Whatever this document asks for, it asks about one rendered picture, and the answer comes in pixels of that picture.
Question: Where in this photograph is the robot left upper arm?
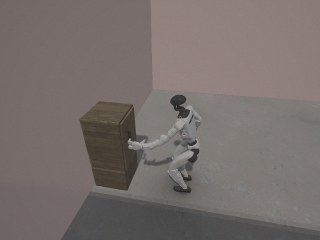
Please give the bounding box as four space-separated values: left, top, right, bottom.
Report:
160 119 185 143

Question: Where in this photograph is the robot right upper arm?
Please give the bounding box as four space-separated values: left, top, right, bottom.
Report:
185 105 202 125

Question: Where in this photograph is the cupboard door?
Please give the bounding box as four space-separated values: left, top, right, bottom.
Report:
120 106 137 170

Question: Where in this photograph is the robot right shin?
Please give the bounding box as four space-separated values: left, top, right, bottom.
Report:
172 156 188 177

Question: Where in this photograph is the handle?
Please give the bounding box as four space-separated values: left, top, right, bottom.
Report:
124 130 132 142

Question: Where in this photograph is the left robot thigh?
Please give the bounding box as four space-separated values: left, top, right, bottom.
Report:
169 150 198 173

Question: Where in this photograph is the robot left hand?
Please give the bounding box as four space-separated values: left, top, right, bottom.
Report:
127 139 146 151

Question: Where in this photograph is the left robot forearm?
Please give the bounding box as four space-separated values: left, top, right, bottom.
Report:
141 137 167 150

